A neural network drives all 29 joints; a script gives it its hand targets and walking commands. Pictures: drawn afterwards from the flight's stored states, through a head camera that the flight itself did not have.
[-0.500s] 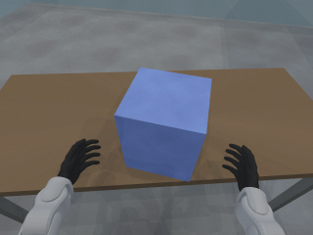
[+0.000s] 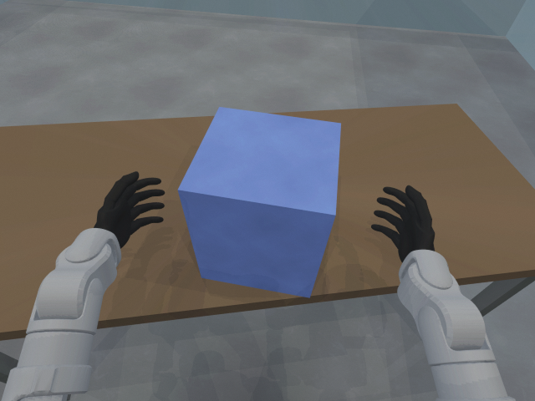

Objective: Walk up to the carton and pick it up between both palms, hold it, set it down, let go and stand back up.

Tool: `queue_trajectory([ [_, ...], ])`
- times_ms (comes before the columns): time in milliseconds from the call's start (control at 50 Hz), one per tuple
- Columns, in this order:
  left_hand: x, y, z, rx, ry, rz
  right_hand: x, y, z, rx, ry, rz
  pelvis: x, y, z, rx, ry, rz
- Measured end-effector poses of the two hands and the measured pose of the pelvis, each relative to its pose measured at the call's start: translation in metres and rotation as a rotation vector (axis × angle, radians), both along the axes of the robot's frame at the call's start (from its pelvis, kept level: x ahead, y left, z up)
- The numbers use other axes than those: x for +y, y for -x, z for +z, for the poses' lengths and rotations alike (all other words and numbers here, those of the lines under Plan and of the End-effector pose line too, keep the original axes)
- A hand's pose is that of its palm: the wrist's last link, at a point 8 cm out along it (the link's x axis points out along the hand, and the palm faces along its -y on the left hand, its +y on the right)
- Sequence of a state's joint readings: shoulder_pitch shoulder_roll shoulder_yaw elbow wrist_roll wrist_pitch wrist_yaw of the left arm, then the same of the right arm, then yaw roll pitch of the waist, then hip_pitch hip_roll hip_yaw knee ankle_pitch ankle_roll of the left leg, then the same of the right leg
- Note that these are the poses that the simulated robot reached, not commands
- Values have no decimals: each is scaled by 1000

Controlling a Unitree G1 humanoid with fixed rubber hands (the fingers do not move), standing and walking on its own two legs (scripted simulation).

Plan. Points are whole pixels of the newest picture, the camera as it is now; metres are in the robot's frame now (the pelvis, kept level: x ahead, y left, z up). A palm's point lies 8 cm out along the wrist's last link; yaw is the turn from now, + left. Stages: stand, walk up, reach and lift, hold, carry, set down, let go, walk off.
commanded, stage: reach and lift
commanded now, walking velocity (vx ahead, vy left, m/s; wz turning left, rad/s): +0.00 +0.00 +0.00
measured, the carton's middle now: (266, 206) +0.43 +0.03 +0.03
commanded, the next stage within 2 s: none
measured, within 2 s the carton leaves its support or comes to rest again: neither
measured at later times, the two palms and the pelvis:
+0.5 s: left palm (120, 165) +0.40 +0.24 +0.15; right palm (414, 194) +0.36 -0.17 +0.14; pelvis -0.01 +0.01 +0.00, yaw +1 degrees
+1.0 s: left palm (132, 122) +0.45 +0.22 +0.19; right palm (416, 152) +0.41 -0.18 +0.18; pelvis +0.00 +0.00 +0.00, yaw +2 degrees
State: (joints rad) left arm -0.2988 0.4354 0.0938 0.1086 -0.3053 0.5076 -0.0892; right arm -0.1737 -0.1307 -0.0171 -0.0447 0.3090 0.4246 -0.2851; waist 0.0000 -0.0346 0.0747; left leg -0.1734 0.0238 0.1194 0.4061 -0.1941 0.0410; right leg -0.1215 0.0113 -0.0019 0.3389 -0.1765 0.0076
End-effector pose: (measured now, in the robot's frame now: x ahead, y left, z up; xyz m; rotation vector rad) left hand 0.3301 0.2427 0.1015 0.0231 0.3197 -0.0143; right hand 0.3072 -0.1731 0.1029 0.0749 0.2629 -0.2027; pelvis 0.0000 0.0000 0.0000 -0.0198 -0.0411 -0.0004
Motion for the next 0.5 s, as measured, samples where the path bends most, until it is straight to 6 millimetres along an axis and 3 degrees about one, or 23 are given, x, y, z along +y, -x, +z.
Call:
queue_trajectory([
  [500,-4,-69,52,-23,-2,9,-1,-56,42,-17,3,-9,7,11,-2,70,13,20],
])
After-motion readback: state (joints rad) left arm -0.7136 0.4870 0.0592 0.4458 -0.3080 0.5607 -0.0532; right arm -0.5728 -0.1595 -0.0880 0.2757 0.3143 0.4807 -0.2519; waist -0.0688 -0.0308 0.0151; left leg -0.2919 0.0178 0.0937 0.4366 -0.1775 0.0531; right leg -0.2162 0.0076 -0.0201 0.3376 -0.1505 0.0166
